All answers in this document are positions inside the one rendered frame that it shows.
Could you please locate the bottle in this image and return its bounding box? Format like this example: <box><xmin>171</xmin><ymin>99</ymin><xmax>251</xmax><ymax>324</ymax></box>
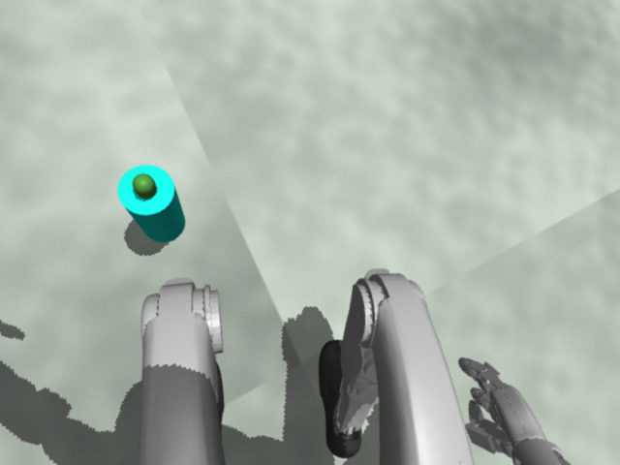
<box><xmin>117</xmin><ymin>165</ymin><xmax>185</xmax><ymax>242</ymax></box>

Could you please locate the right robot hand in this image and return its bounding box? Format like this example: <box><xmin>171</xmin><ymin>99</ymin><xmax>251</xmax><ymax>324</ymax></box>
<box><xmin>458</xmin><ymin>357</ymin><xmax>546</xmax><ymax>458</ymax></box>

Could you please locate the right robot foot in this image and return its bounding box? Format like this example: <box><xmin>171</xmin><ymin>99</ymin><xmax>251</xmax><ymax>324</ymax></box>
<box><xmin>319</xmin><ymin>340</ymin><xmax>361</xmax><ymax>458</ymax></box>

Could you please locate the right robot arm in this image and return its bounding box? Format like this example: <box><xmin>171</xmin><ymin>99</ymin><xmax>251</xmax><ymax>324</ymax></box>
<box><xmin>511</xmin><ymin>439</ymin><xmax>571</xmax><ymax>465</ymax></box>

